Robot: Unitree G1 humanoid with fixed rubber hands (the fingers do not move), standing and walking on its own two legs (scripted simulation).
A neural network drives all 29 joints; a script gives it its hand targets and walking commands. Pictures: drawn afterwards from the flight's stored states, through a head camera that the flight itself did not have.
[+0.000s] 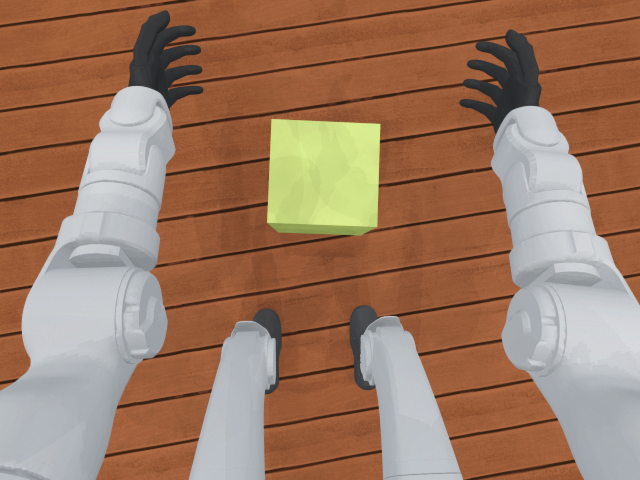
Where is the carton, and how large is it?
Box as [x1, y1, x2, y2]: [267, 119, 379, 235]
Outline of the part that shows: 271,119 267,222 277,231 280,232 360,235 375,227 377,219 379,124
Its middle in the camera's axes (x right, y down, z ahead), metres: +0.00 -0.13 +0.86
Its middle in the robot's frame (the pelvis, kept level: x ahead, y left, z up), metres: +0.51 -0.02 -0.52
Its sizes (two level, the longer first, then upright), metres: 0.210 0.200 0.250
